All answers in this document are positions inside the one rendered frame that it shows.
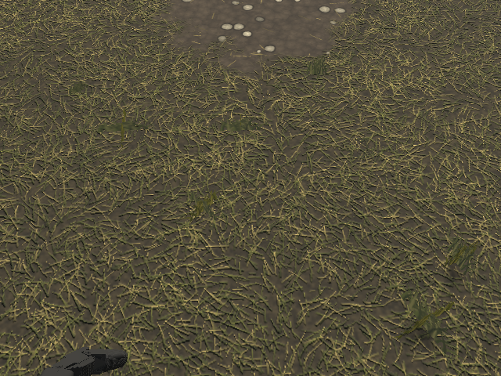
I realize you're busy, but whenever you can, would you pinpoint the robot left hand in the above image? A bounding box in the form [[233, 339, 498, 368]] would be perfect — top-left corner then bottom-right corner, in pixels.
[[37, 347, 128, 376]]

